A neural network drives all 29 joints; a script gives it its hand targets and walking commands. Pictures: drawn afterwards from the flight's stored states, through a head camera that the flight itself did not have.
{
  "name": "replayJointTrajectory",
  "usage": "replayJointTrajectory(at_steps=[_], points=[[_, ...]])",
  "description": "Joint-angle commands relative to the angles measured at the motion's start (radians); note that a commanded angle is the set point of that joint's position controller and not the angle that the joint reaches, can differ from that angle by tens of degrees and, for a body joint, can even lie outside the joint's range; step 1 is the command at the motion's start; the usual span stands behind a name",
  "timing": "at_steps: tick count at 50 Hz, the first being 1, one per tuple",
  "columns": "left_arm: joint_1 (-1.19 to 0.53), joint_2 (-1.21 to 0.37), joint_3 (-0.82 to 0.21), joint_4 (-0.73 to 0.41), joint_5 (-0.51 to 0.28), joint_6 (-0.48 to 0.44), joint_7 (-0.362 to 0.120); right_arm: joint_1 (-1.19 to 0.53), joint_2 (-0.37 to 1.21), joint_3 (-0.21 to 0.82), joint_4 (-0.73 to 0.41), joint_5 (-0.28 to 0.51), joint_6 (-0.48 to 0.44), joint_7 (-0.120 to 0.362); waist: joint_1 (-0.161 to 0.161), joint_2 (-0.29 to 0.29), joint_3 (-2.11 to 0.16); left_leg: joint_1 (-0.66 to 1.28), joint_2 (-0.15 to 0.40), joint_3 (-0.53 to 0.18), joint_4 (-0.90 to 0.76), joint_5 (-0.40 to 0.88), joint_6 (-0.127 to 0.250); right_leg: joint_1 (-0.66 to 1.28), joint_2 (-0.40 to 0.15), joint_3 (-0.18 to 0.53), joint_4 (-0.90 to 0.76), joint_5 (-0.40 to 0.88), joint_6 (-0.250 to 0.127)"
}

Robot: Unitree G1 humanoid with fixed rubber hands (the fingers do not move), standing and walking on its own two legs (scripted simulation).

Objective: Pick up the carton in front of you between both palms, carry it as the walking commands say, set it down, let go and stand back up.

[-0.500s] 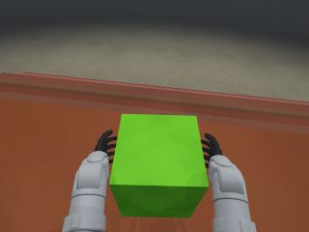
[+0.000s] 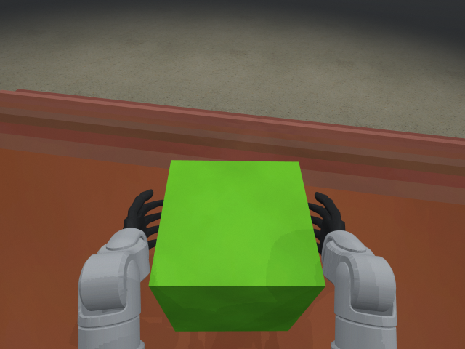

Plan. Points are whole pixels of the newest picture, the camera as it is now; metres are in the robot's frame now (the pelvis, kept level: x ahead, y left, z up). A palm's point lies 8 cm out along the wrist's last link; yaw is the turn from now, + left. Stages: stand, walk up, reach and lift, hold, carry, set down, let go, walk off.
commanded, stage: carry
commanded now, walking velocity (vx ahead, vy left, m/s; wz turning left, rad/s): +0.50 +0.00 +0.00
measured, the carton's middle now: (233, 251) +0.28 +0.01 +0.02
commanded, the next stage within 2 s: none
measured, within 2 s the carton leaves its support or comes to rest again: neither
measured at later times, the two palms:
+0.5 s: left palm (189, 128) +0.57 +0.13 +0.07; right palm (313, 129) +0.59 -0.17 +0.07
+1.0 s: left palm (193, 46) +0.95 +0.17 +0.10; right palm (286, 51) +0.94 -0.13 +0.10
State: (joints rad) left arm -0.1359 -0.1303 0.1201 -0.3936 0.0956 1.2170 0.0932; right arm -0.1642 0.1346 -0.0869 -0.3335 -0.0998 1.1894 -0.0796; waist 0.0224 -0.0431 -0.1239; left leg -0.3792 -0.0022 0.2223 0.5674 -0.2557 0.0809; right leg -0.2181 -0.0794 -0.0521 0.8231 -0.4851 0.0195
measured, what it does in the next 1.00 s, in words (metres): walks ahead: right foot, then left foot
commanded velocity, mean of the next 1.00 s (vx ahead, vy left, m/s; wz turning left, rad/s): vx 0.50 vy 0.00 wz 0.00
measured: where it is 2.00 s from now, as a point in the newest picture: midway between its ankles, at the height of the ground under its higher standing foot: (231, 186)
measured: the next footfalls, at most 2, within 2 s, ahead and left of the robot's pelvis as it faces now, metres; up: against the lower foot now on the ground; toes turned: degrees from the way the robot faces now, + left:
right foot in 0.36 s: +0.42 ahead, -0.11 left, +0.00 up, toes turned -11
left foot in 0.88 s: +0.76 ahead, +0.10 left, +0.00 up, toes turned +13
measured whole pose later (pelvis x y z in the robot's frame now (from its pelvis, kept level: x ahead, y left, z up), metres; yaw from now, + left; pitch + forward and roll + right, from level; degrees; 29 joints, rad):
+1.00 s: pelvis +0.66 +0.02 +0.00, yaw +1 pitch +3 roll +0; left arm -0.28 -0.11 0.15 -0.35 0.10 1.25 0.08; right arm -0.28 0.14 -0.14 -0.33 -0.10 1.23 -0.10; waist -0.04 -0.03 -0.02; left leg -0.42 0.03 0.24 0.58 -0.21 0.10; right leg -0.39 -0.06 -0.03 1.29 -0.41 -0.04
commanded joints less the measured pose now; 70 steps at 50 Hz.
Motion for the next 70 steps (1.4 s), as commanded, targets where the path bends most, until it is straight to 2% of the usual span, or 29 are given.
replayJointTrajectory(at_steps=[1,3,5,9,14,17,18,19,20,21,24,27,32,39,41,43,44,45,46,47,49,51,54,63,65,67,68,69,70], points=[[-0.538,-0.813,-0.739,-0.062,-0.430,0.030,-0.267,-0.424,0.838,0.647,-0.078,0.360,0.040,0.211,-0.046,0.146,-0.191,0.587,0.420,-0.674,-0.307,0.185,0.170,-0.570,-0.014,0.039,0.411,0.012,-0.052],[-0.501,-0.841,-0.724,-0.013,-0.416,0.031,-0.263,-0.457,0.853,0.667,-0.083,0.379,0.048,0.215,-0.040,0.047,-0.177,0.520,0.366,-0.496,-0.333,0.225,0.101,-0.554,-0.058,0.036,0.330,0.124,-0.056],[-0.451,-0.858,-0.708,0.027,-0.381,0.026,-0.252,-0.455,0.863,0.682,-0.076,0.400,0.052,0.228,-0.043,0.100,-0.161,0.497,0.309,-0.358,-0.361,0.295,0.059,-0.506,-0.036,-0.011,0.183,0.195,-0.038],[-0.381,-0.889,-0.691,0.061,-0.319,0.008,-0.229,-0.429,0.865,0.694,-0.060,0.421,0.048,0.258,-0.042,0.143,-0.107,0.486,0.254,-0.214,-0.377,0.435,0.046,-0.484,0.004,-0.090,-0.063,0.305,-0.013],[-0.419,-0.888,-0.714,0.019,-0.323,-0.003,-0.225,-0.417,0.850,0.690,-0.048,0.412,0.033,0.271,-0.044,0.216,-0.029,0.402,0.220,-0.097,-0.364,0.578,0.014,-0.285,0.059,-0.197,-0.286,0.457,-0.043],[-0.400,-0.892,-0.721,0.017,-0.338,-0.007,-0.233,-0.395,0.841,0.687,-0.058,0.398,0.030,0.269,-0.018,0.212,-0.144,0.372,0.179,0.019,-0.075,0.792,-0.036,0.046,0.138,-0.270,-0.348,0.429,-0.056],[-0.394,-0.889,-0.719,0.018,-0.341,-0.008,-0.239,-0.398,0.835,0.686,-0.056,0.392,0.028,0.268,0.000,0.167,-0.207,0.248,0.153,0.017,0.109,0.644,-0.057,0.249,0.098,-0.229,-0.352,0.353,-0.053],[-0.395,-0.878,-0.716,0.022,-0.340,-0.008,-0.243,-0.396,0.834,0.688,-0.049,0.385,0.027,0.268,0.010,0.015,-0.273,0.072,0.118,-0.011,0.368,0.345,-0.082,0.395,-0.138,0.120,-0.434,0.064,-0.101],[-0.402,-0.888,-0.720,0.044,-0.343,-0.018,-0.253,-0.411,0.848,0.697,-0.081,0.384,0.028,0.266,-0.003,-0.231,-0.314,-0.216,-0.027,-0.087,0.656,-0.174,-0.106,0.548,-0.391,0.584,-0.586,0.002,-0.253],[-0.389,-0.919,-0.726,0.046,-0.363,-0.024,-0.258,-0.423,0.855,0.699,-0.065,0.378,0.021,0.266,-0.001,-0.178,-0.281,-0.259,0.030,-0.210,0.762,-0.180,-0.071,0.464,-0.374,0.568,-0.628,0.140,-0.263],[-0.436,-0.992,-0.760,0.005,-0.389,-0.053,-0.265,-0.410,0.944,0.711,-0.057,0.389,-0.015,0.266,-0.011,0.030,-0.244,-0.242,0.137,-0.232,0.673,-0.040,-0.037,0.287,-0.287,0.280,-0.605,0.383,-0.186],[-0.397,-0.990,-0.773,0.005,-0.401,-0.068,-0.274,-0.324,0.964,0.710,-0.023,0.360,-0.041,0.255,-0.013,-0.025,-0.237,-0.204,0.132,-0.181,0.513,0.010,-0.052,0.237,-0.240,0.123,-0.642,0.366,-0.159],[-0.364,-0.931,-0.771,-0.012,-0.404,-0.072,-0.290,-0.300,0.939,0.725,-0.043,0.339,-0.057,0.235,-0.012,-0.075,-0.127,-0.276,0.109,-0.090,0.228,0.122,-0.083,0.268,-0.183,-0.015,-0.672,0.484,-0.150],[-0.370,-0.800,-0.716,-0.057,-0.372,-0.019,-0.259,-0.377,0.807,0.722,-0.141,0.381,0.008,0.229,-0.003,-0.102,-0.003,-0.229,0.063,0.003,-0.001,0.225,-0.053,0.309,-0.155,-0.111,-0.617,0.701,-0.140],[-0.408,-0.762,-0.707,-0.060,-0.369,0.001,-0.248,-0.417,0.770,0.711,-0.143,0.391,0.030,0.229,-0.008,-0.120,-0.022,-0.116,0.033,0.028,-0.022,0.209,-0.027,0.309,-0.151,-0.140,-0.521,0.873,-0.124],[-0.467,-0.725,-0.708,-0.065,-0.376,0.019,-0.239,-0.445,0.738,0.688,-0.118,0.393,0.047,0.227,-0.043,-0.088,-0.124,0.168,-0.051,0.087,-0.074,0.149,-0.016,0.237,-0.091,-0.213,-0.218,0.954,-0.082],[-0.503,-0.705,-0.705,-0.063,-0.375,0.026,-0.235,-0.463,0.716,0.675,-0.111,0.392,0.053,0.228,-0.080,-0.012,-0.198,0.401,0.043,-0.043,-0.072,0.087,-0.007,0.060,-0.063,-0.184,-0.005,0.715,-0.060],[-0.549,-0.721,-0.714,-0.070,-0.381,0.039,-0.230,-0.498,0.684,0.652,-0.085,0.386,0.056,0.228,-0.074,0.261,-0.312,0.623,0.355,-0.561,-0.175,-0.112,0.137,-0.233,0.051,-0.148,0.348,0.377,-0.009],[-0.585,-0.717,-0.710,-0.059,-0.387,0.043,-0.229,-0.513,0.718,0.664,-0.068,0.404,0.060,0.228,-0.071,0.350,-0.304,0.639,0.408,-0.786,-0.314,0.001,0.193,-0.410,0.127,-0.017,0.535,0.003,-0.018],[-0.626,-0.749,-0.715,-0.036,-0.394,0.042,-0.226,-0.562,0.728,0.667,-0.081,0.416,0.061,0.227,-0.064,0.279,-0.284,0.611,0.403,-0.668,-0.274,0.120,0.181,-0.469,0.061,0.066,0.644,0.008,-0.047],[-0.682,-0.787,-0.714,0.001,-0.399,0.032,-0.222,-0.648,0.781,0.682,-0.062,0.440,0.055,0.229,-0.067,0.106,-0.258,0.476,0.347,-0.461,-0.218,0.268,0.119,-0.474,-0.012,0.081,0.581,0.097,-0.080],[-0.734,-0.796,-0.707,0.049,-0.386,0.019,-0.210,-0.731,0.800,0.692,-0.024,0.454,0.043,0.232,-0.056,0.119,-0.258,0.375,0.306,-0.347,-0.248,0.192,0.080,-0.425,-0.023,0.051,0.491,0.174,-0.080],[-0.811,-0.781,-0.687,0.139,-0.369,0.000,-0.191,-0.824,0.781,0.671,0.064,0.463,0.023,0.234,-0.050,0.142,-0.229,0.340,0.282,-0.273,-0.268,0.185,0.094,-0.476,-0.020,0.011,0.409,0.234,-0.062],[-1.094,-0.830,-0.593,0.374,-0.415,-0.025,-0.182,-1.074,0.814,0.549,0.324,0.462,-0.006,0.211,-0.080,0.165,-0.129,0.373,0.197,-0.147,-0.177,0.519,0.087,-0.447,0.063,-0.120,-0.136,0.439,-0.093],[-1.140,-0.847,-0.568,0.406,-0.430,-0.025,-0.183,-1.121,0.841,0.529,0.360,0.465,-0.010,0.203,-0.052,0.213,-0.151,0.378,0.204,-0.115,-0.128,0.674,0.050,-0.306,0.094,-0.136,-0.185,0.434,-0.110],[-1.156,-0.866,-0.542,0.442,-0.439,-0.028,-0.188,-1.154,0.860,0.516,0.383,0.462,-0.010,0.194,0.026,0.176,-0.256,0.393,0.172,-0.038,0.126,0.827,-0.006,-0.061,0.154,-0.163,-0.284,0.420,-0.116],[-1.159,-0.878,-0.525,0.454,-0.441,-0.030,-0.195,-1.172,0.870,0.510,0.391,0.458,-0.011,0.189,0.066,0.091,-0.323,0.293,0.138,-0.040,0.349,0.649,-0.027,0.126,0.107,-0.104,-0.315,0.422,-0.105],[-1.157,-0.886,-0.497,0.478,-0.445,-0.027,-0.200,-1.173,0.880,0.492,0.394,0.447,-0.010,0.183,0.060,-0.098,-0.379,0.114,0.058,-0.072,0.561,0.093,-0.036,0.297,-0.108,0.185,-0.258,0.528,-0.082],[-1.167,-0.870,-0.503,0.484,-0.445,-0.032,-0.203,-1.147,0.907,0.477,0.402,0.440,-0.003,0.178,0.034,-0.329,-0.488,-0.177,-0.095,-0.196,0.781,-0.279,-0.052,0.502,-0.271,0.627,-0.380,0.500,-0.250]])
